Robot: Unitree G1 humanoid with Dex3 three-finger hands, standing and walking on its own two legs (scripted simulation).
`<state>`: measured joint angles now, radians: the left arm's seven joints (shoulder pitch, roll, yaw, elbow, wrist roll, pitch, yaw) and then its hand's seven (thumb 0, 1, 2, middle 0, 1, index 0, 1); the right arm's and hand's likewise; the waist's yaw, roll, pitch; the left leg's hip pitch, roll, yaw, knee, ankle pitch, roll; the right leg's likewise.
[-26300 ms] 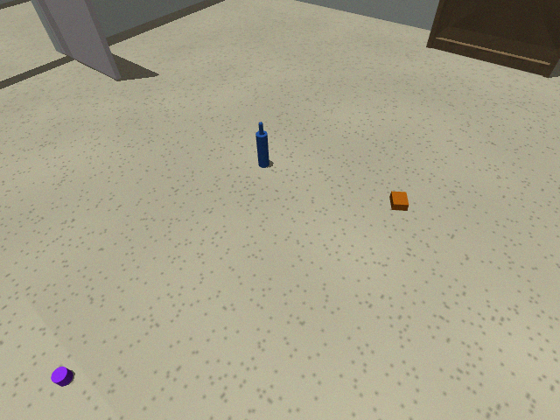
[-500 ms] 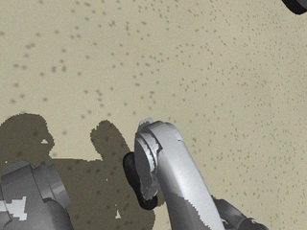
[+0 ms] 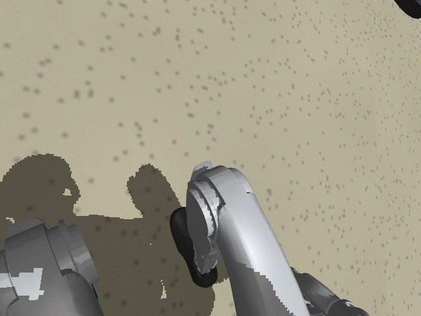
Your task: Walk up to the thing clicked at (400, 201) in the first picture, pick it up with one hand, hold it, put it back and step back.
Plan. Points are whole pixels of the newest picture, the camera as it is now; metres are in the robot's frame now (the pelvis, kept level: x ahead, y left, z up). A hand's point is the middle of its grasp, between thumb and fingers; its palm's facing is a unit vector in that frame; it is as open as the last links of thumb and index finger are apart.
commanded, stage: withdraw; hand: left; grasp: from above
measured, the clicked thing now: out of the picture +0.44 +0.35 -0.28
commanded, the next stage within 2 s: home in 0.80 s
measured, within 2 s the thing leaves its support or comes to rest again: neither
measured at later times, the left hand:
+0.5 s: hand out of the picture +0.42 +0.36 -0.08, palm faces -0.46 -0.12 -0.88, open 14.0 cm
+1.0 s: hand out of the picture +0.44 +0.37 -0.14, palm faces -0.35 -0.09 -0.93, open 13.5 cm
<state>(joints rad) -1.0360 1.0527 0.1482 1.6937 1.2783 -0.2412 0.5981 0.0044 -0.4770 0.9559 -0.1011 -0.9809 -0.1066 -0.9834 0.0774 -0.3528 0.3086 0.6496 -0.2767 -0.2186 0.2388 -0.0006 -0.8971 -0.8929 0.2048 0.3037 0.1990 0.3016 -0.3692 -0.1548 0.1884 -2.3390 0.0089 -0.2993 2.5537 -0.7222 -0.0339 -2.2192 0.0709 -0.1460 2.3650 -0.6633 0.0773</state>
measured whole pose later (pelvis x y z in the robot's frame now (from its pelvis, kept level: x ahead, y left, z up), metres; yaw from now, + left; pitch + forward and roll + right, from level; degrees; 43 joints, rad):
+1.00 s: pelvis +0.00 -0.01 +0.02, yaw +6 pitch +34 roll -10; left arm -0.96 0.86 0.14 1.33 1.27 -0.20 0.37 0.00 -0.40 0.93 -0.16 -0.91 -0.16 -0.91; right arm 0.22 -0.28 0.13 0.67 -0.16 -0.02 0.13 0.00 -0.89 -0.89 0.21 0.30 0.20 0.30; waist -0.28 -0.03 0.00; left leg -2.38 -0.01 -0.19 2.44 -0.66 -0.03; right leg -2.27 0.02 -0.07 2.33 -0.66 0.06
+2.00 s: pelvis +0.05 +0.00 +0.36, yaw +15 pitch +18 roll -3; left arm 0.29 0.26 0.06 0.03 -0.03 0.41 0.08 0.02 0.89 0.90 -0.20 -0.30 -0.20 -0.31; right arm 0.23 -0.20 0.06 0.54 0.04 -0.13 -0.14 0.01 -0.90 -0.89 0.21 0.30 0.20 0.30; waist -0.07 0.04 -0.17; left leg -1.06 0.04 -0.08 1.28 -0.54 -0.03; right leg -1.00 -0.01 -0.05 1.22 -0.54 0.02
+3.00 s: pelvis +0.08 +0.00 +0.41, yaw +16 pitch +10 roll -2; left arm 0.49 0.22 0.03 -0.13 -0.05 0.46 0.02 0.02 0.90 0.90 -0.20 -0.29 -0.20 -0.30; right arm 0.29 -0.22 0.03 0.55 0.00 -0.24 -0.18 0.01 -0.90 -0.89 0.21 0.30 0.20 0.30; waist -0.04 0.04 -0.16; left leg -0.69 0.04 -0.06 1.01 -0.49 -0.03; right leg -0.64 -0.02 -0.04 0.96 -0.49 0.02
